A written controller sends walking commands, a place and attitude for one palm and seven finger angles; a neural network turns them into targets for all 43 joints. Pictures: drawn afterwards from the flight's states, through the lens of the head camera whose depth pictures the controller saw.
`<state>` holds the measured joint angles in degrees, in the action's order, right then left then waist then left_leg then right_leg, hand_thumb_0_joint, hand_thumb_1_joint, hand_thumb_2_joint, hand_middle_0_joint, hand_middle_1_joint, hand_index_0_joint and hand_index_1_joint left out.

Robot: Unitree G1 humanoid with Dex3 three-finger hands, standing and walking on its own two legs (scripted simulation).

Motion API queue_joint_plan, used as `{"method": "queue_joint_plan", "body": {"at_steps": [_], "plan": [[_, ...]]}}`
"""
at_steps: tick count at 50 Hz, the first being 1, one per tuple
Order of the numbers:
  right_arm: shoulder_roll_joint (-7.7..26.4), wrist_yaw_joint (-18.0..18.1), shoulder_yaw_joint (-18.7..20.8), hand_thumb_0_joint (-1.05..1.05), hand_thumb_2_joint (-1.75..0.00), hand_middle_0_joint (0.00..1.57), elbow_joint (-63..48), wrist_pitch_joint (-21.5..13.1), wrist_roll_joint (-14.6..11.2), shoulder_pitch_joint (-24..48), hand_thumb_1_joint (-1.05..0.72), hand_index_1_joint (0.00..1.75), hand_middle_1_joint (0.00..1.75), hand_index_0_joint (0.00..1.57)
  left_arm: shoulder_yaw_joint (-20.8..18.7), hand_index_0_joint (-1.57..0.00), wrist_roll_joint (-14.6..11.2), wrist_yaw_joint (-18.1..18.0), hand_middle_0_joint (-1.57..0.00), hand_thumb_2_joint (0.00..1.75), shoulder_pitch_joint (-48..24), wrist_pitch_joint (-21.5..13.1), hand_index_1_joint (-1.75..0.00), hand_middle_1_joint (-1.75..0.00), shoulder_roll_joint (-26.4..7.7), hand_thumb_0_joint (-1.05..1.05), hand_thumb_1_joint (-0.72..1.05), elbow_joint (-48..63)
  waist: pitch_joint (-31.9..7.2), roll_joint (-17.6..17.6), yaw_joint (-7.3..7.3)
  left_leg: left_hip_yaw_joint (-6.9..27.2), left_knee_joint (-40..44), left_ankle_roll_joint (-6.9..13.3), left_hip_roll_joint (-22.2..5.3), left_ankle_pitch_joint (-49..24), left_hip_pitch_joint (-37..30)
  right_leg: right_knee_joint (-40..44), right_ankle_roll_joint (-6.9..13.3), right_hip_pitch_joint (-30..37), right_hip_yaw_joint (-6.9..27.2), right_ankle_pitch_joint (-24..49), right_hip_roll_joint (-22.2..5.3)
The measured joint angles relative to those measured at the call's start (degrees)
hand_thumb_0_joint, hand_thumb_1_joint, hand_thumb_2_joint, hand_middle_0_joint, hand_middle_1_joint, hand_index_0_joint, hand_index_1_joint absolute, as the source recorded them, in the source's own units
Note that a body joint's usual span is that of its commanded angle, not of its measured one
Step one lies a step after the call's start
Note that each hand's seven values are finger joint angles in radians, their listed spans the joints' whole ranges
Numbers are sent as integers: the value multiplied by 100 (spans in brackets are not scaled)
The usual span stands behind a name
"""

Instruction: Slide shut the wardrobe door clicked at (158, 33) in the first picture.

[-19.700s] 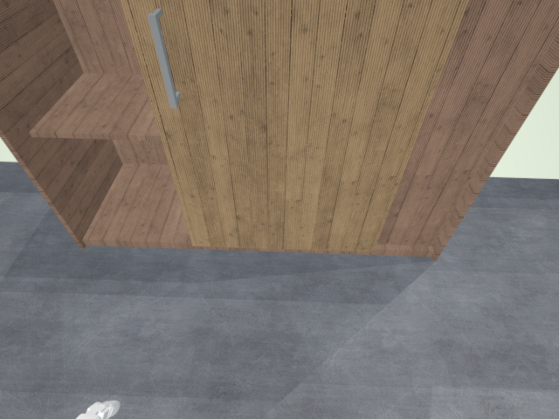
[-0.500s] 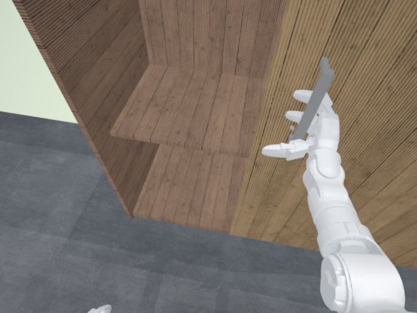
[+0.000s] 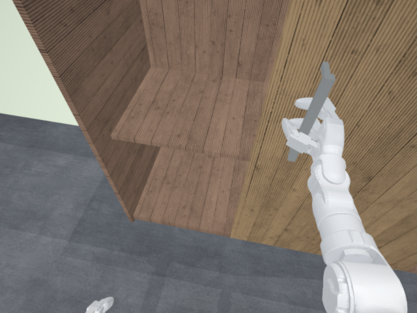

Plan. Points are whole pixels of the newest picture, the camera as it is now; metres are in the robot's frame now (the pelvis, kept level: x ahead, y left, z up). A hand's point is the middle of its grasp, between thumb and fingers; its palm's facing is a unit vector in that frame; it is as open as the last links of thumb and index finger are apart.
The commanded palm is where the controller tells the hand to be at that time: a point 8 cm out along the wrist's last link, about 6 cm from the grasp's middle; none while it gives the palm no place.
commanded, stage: grip the handle and tug to test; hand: right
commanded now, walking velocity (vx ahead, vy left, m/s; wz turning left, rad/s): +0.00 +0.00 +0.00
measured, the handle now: (306, 117) +0.50 -0.14 +0.11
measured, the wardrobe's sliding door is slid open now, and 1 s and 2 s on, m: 0.49 0.49 0.49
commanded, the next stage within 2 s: tug the door sideways, standing still in 0.84 s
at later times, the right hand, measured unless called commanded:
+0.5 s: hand (296, 134) +0.44 -0.11 +0.12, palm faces +0.07 +1.00 +0.02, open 5.3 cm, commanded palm +0.40 -0.16 +0.12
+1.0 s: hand (295, 136) +0.44 -0.11 +0.12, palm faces +0.07 +1.00 +0.02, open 5.7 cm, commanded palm +0.40 -0.15 +0.12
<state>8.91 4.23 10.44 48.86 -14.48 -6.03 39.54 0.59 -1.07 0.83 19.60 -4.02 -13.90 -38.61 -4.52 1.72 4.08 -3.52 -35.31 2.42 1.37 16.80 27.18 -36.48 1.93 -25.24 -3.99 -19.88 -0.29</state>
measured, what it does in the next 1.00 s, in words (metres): stands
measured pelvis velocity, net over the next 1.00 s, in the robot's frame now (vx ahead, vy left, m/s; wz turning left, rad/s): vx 0.03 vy -0.01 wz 0.03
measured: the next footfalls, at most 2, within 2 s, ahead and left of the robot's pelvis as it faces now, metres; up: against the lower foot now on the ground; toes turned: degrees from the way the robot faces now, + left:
none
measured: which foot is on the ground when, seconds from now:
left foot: down 0.00-1.00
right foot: down 0.00-1.00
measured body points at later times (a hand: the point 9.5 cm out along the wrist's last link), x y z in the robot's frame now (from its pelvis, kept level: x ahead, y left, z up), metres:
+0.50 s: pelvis -0.01 -0.01 +0.00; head +0.03 +0.00 +0.45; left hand +0.06 +0.24 -0.12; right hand +0.43 -0.16 +0.12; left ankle +0.01 +0.09 -0.72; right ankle -0.02 -0.10 -0.72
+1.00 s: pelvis +0.03 -0.01 +0.01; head +0.06 +0.01 +0.46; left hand +0.12 +0.24 -0.11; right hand +0.43 -0.16 +0.12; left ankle +0.01 +0.09 -0.72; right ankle -0.02 -0.10 -0.72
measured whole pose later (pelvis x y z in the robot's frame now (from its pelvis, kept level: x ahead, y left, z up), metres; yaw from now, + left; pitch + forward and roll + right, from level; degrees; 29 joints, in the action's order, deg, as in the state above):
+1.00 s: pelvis +0.03 -0.01 +0.01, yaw +1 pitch +8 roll +1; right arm 6.1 6.7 6.2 26.0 -6.0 -6.9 24.0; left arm -0.5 -1.4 2.1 18.7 -4.5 -13.2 -36.5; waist -5.5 2.6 2.9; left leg -1.9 -31.6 1.8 1.9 17.4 22.4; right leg -32.9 1.9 -20.1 -5.1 -20.6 -0.3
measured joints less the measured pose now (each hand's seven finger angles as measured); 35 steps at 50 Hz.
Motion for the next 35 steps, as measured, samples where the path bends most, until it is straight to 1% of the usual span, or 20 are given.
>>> {"method": "queue_joint_plan", "body": {"at_steps": [6,9,12,25,30,35], "plan": [[21,-72,-21,1,-82,43,-101,30,-20,-118,-71,136,137,42,7,-20,-19,-2,-20,90,9,24,-30,-30,-4,1,91,4,-15,-1,-7,-4,23,-9,6,3,-66,-6,7,51,6,-17,-5],[16,-122,-60,0,-84,43,-72,59,-23,-63,-74,136,138,40,13,-20,-33,-22,-20,90,-16,31,-30,-30,-5,1,91,13,14,-7,7,-14,35,-14,3,-11,-77,-14,14,48,17,-12,-2],[9,-123,-25,0,-84,43,-67,69,3,-37,-75,137,139,41,21,-20,-29,-34,-20,90,-40,42,-30,-30,-3,1,91,23,26,-17,18,-1,39,-21,0,-29,-62,-10,22,38,4,1,2],[-37,74,-65,0,-84,42,15,46,37,60,-75,139,140,42,26,-20,3,-13,-20,90,13,13,-30,-30,35,1,91,-26,25,-18,40,26,1,-55,-36,-52,18,-31,56,-31,-22,26,37],[-59,184,-98,0,-83,39,-207,97,-23,-144,-77,138,140,40,-13,-20,9,37,-20,90,83,-35,-30,-30,28,1,91,-8,-24,34,56,77,15,-64,-22,-48,5,-9,59,4,-70,5,27],[-101,200,-124,0,-81,35,-601,191,-49,-466,-79,137,140,37,-39,-20,10,78,-20,90,135,-47,-30,-30,31,1,91,11,-67,59,32,140,51,-71,2,-21,-65,55,60,110,-129,-31,11]]}}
